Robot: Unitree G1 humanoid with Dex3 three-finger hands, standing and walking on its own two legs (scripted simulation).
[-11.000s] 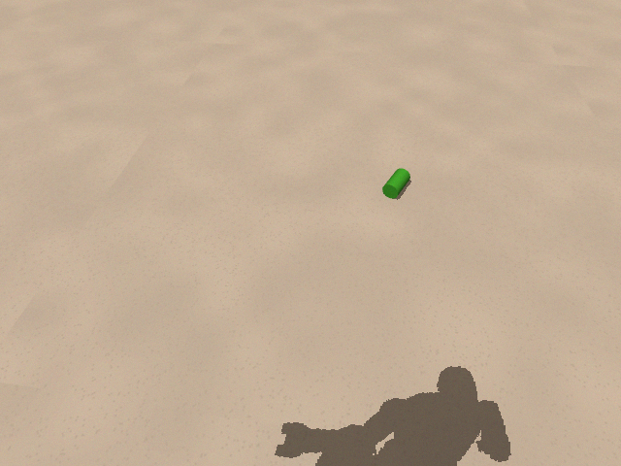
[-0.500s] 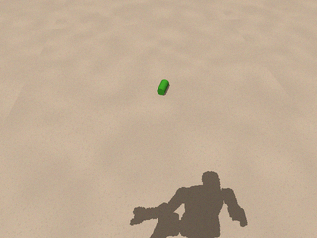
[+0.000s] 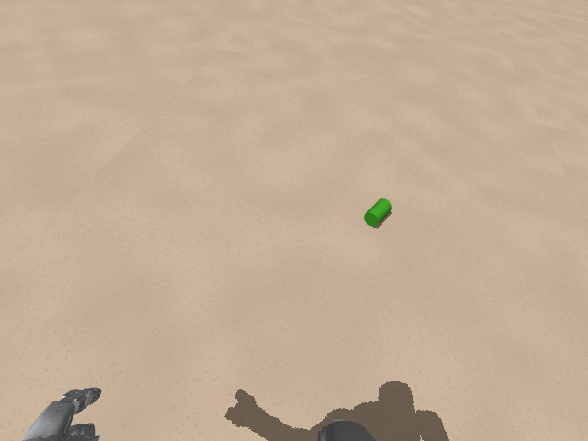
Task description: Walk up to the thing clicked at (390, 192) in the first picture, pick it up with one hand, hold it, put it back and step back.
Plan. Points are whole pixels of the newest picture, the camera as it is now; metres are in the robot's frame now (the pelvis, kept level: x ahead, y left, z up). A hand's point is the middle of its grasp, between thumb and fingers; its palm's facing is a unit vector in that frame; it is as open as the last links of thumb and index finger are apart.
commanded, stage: walk up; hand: left
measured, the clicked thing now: (378, 212) +1.25 -0.49 -0.73
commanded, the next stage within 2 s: none
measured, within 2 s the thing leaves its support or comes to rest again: neither
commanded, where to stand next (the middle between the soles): +1.16 -0.93 m, yaw +48 degrees
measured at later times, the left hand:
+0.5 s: hand out of the picture +0.14 +0.11 -0.14, palm faces +0.33 -0.86 -0.38, open 7.4 cm
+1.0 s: hand (299, 298) +0.42 -0.02 -0.17, palm faces +0.43 -0.81 -0.40, open 7.3 cm
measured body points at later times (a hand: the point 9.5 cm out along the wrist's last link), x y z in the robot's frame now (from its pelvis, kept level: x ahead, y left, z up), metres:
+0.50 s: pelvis +0.22 -0.17 +0.00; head +0.25 -0.15 +0.45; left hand +0.12 +0.16 -0.11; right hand +0.45 -0.44 -0.10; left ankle +0.29 -0.04 -0.70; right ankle +0.21 -0.25 -0.74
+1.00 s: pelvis +0.45 -0.35 -0.06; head +0.46 -0.31 +0.39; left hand +0.39 +0.02 -0.14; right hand +0.65 -0.67 -0.12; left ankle +0.34 -0.11 -0.71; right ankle +0.57 -0.45 -0.74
